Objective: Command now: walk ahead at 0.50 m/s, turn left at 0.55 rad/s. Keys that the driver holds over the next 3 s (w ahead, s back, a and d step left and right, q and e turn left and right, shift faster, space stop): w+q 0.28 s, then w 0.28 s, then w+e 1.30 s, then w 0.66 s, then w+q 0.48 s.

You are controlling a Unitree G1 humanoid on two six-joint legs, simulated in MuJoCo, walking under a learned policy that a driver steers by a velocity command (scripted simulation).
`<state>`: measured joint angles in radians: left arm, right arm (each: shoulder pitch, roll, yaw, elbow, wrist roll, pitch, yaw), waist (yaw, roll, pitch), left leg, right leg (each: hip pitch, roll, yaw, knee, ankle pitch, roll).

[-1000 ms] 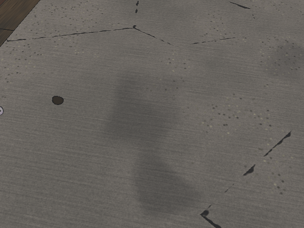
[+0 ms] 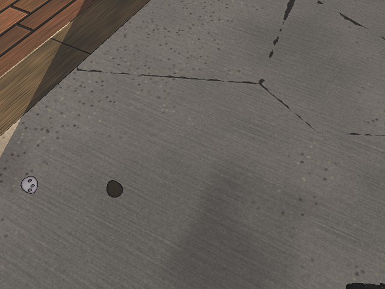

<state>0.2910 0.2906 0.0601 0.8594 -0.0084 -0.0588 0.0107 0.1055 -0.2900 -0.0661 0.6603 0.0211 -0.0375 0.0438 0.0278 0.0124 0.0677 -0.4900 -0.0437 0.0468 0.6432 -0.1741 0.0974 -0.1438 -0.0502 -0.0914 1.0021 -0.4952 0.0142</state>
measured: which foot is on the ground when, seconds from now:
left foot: down 0.00-0.42, up 0.44-0.88, down 0.90-1.00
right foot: up 0.00-0.38, down 0.40-0.90, up 0.92-1.00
